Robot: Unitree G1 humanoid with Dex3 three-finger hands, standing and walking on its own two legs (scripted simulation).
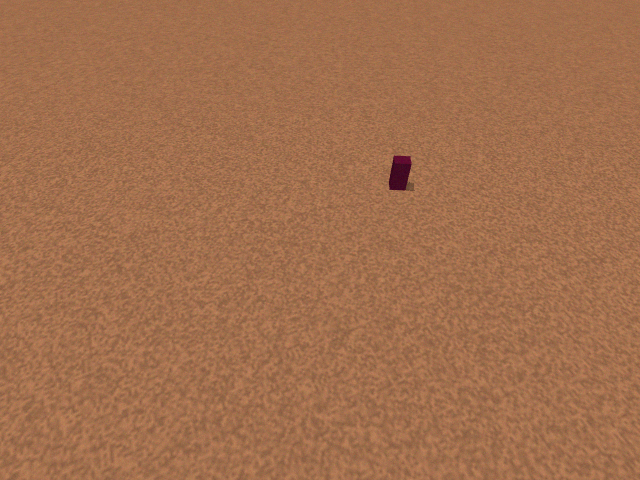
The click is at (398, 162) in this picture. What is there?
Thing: carton on end
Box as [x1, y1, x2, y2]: [389, 156, 410, 189]
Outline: 394,156 389,179 389,188 405,189 410,168 410,157
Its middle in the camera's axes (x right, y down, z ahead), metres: +0.38 -0.32 +1.85
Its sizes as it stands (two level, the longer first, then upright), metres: 0.076 0.059 0.159
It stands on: the floor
